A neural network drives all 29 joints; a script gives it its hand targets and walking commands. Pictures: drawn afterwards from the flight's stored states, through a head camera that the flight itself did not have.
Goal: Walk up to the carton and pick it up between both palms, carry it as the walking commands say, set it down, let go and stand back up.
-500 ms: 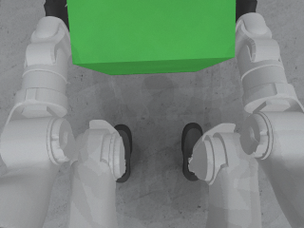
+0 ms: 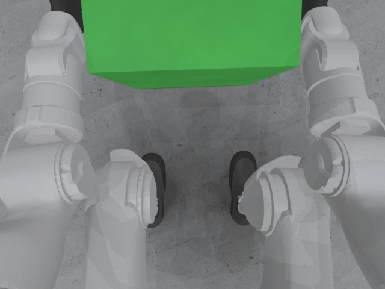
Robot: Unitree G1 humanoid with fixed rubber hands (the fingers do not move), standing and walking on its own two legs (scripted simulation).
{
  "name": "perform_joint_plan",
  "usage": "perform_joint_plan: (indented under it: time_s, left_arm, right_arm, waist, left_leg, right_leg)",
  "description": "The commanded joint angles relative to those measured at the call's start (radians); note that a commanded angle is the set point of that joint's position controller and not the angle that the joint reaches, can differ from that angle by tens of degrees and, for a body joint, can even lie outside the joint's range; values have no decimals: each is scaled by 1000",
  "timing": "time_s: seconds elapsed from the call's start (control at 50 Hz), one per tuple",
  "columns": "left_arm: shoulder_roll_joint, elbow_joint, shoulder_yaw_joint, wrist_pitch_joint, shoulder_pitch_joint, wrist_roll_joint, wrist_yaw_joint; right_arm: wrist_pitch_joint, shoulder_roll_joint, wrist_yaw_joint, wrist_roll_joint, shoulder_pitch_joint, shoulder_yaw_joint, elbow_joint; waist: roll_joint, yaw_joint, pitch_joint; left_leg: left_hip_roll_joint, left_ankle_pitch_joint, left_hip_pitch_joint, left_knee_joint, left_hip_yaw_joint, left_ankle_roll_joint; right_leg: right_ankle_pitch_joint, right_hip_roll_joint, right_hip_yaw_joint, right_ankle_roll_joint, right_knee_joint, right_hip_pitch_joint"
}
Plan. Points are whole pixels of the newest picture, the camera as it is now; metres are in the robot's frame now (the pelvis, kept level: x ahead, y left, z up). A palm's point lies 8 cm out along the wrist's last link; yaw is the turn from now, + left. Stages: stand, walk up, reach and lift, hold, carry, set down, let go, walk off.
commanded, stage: set down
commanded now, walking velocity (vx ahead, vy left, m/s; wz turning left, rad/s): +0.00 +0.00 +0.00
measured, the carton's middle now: (190, 5) +0.58 +0.04 -0.22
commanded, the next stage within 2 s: none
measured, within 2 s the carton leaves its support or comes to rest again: neither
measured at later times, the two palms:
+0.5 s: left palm (68, 18) +0.52 +0.23 -0.15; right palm (308, 14) +0.55 -0.15 -0.15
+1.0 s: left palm (41, 11) +0.53 +0.26 -0.13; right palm (335, 3) +0.56 -0.18 -0.13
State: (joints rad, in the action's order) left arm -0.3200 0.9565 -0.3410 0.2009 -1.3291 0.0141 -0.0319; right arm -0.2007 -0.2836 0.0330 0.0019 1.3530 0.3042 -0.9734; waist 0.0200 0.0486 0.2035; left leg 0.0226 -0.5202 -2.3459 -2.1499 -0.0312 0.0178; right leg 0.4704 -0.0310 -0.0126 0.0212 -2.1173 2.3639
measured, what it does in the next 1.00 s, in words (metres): stands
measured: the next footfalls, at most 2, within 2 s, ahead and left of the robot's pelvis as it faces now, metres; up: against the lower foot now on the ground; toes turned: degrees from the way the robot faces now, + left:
none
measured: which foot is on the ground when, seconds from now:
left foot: down 0.00-1.00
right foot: down 0.00-1.00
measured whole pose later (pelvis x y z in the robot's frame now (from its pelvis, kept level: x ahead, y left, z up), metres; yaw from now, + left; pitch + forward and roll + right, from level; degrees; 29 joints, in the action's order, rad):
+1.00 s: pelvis +0.01 +0.00 +0.01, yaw +1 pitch +38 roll -1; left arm -0.44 0.93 -0.15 0.09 -1.24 0.22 0.06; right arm -0.10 -0.40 0.08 -0.21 1.25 0.14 -0.93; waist 0.01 0.03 0.26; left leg -0.01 -0.58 -2.25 -2.17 -0.04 0.02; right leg 0.56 0.00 -0.01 0.03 -2.15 2.25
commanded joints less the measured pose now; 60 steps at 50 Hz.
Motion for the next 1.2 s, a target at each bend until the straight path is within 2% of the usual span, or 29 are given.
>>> perform_joint_plan:
  time_s: [0.0,0.08,0.16,0.22,0.3,0.36,0.4,0.5,0.64,0.82,0.96,1.18]
  left_arm:
    - [739,-43,309,10,-462,53,-219]
    - [661,-35,292,-4,-442,48,-192]
    - [527,-14,262,-32,-409,48,-146]
    - [309,30,211,-70,-357,50,-81]
    - [-69,89,142,-143,-266,87,50]
    - [-164,76,147,-179,-280,127,102]
    - [-182,76,164,-193,-271,153,117]
    - [-207,99,180,-207,-211,194,121]
    - [-223,62,213,-205,-189,228,107]
    - [-271,-17,186,-179,-185,217,93]
    - [-294,-167,159,-123,-149,204,90]
    - [-248,-171,91,-76,-43,145,35]
  right_arm:
    - [-6,810,-202,-57,454,-289,53]
    - [9,720,-180,-54,439,-267,43]
    - [37,580,-140,-60,414,-242,27]
    - [67,368,-82,-69,367,-208,13]
    - [121,-20,29,-116,290,-167,-6]
    - [143,-85,70,-161,260,-184,-40]
    - [159,-117,85,-188,247,-197,-43]
    - [181,-173,90,-208,195,-195,-42]
    - [188,-220,75,-211,160,-178,-15]
    - [169,-261,47,-225,167,-162,31]
    - [113,-284,49,-210,128,-138,181]
    - [60,-232,6,-127,37,-72,197]
  waist:
    - [10,42,-930]
    - [8,40,-933]
    - [7,40,-938]
    - [7,41,-936]
    - [10,31,-965]
    - [2,26,-1054]
    - [-8,23,-1093]
    - [-1,10,-1081]
    - [-14,-23,-1095]
    - [-30,-6,-1134]
    - [-35,-14,-1328]
    - [-30,-18,-1178]
  left_leg:
    - [-61,73,428,196,77,-15]
    - [-60,78,452,198,78,-10]
    - [-56,86,478,200,80,-4]
    - [-51,88,493,199,83,0]
    - [-46,112,549,194,84,6]
    - [-48,180,608,178,77,10]
    - [-51,225,631,168,73,13]
    - [-50,266,619,160,59,14]
    - [-44,281,637,153,49,14]
    - [-34,266,686,150,53,10]
    - [-52,289,797,197,75,4]
    - [-67,253,739,380,75,0]
  right_leg:
    - [-8,-68,67,-25,150,-544]
    - [-9,-63,74,-21,148,-553]
    - [-16,-57,80,-15,146,-577]
    - [-15,-48,81,-9,143,-606]
    - [-30,-28,78,2,137,-656]
    - [-101,-21,62,5,127,-706]
    - [-147,-21,54,7,118,-720]
    - [-191,-14,51,11,105,-699]
    - [-204,-2,61,8,87,-685]
    - [-178,7,73,5,78,-694]
    - [-203,-9,92,-1,126,-796]
    - [-162,-24,79,-4,313,-752]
